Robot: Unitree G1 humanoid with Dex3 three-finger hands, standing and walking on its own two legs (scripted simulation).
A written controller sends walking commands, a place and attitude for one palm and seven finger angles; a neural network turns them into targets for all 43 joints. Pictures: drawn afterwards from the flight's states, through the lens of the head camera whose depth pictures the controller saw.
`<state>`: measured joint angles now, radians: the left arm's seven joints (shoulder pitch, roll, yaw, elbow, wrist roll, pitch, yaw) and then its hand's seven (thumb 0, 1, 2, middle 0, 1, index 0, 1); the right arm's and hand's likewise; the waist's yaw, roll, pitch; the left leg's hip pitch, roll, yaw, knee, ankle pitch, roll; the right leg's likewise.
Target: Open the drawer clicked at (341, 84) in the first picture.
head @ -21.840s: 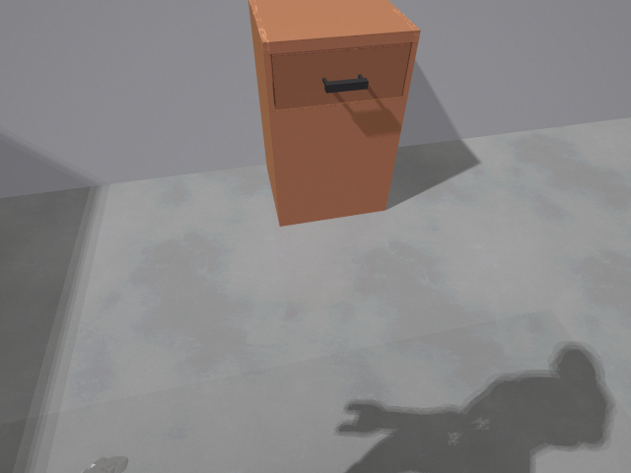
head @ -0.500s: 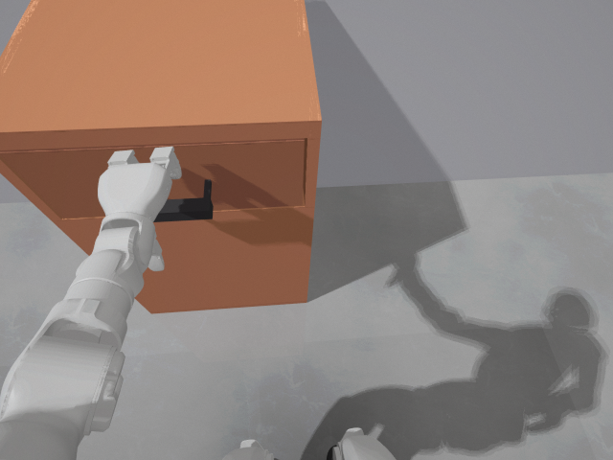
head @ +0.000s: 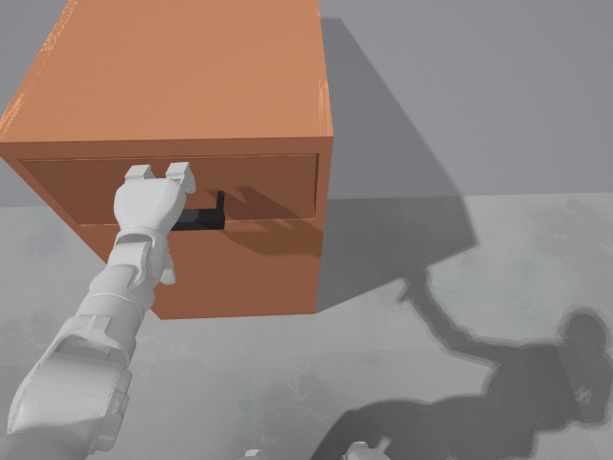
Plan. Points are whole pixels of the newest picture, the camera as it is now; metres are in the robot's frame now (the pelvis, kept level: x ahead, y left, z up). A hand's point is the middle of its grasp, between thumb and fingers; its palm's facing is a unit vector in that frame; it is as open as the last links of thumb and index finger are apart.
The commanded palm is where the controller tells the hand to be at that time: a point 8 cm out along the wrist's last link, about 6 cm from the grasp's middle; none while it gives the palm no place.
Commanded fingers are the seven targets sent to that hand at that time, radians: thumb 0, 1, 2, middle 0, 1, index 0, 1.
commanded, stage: re-aim the fingers above the handle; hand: left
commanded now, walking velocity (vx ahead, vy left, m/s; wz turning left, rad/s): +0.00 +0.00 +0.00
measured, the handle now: (183, 208) +0.52 +0.20 -0.07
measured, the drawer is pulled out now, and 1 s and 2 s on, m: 0.00 0.00 0.00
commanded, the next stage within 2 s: lower the fingers behind the handle in 0.50 s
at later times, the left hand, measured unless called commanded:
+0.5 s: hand (165, 222) +0.45 +0.21 -0.01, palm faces -0.04 -0.04 -1.00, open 13.8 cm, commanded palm +0.43 +0.21 +0.05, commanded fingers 0.00 -0.50 0.30 -0.30 -1.20 -0.30 -1.20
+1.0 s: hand (167, 234) +0.45 +0.21 -0.04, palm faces -0.04 -0.03 -1.00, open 13.8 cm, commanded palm +0.43 +0.21 +0.02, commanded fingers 0.00 -0.50 0.30 -0.30 -1.20 -0.30 -1.20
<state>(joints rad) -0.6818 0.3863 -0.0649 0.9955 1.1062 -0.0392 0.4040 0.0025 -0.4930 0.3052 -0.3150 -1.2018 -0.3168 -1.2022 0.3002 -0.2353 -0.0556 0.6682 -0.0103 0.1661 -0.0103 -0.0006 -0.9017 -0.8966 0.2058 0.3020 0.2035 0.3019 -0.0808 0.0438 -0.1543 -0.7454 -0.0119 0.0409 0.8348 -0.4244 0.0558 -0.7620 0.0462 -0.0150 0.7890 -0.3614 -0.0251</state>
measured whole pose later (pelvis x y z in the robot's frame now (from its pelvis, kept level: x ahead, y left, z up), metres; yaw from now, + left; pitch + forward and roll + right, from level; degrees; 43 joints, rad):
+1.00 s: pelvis -0.01 +0.00 -0.02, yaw +0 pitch +23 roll -2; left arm -0.72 0.41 -0.04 1.06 1.14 -0.05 0.48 0.00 -0.49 0.31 -0.31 -1.20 -0.32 -1.20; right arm 0.31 -0.24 -0.06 0.70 -0.03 0.14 0.00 0.00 -0.90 -0.90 0.21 0.30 0.20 0.30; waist -0.10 0.05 -0.17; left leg -0.89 -0.01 0.04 0.95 -0.46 0.06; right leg -0.90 0.05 -0.02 0.90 -0.39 -0.02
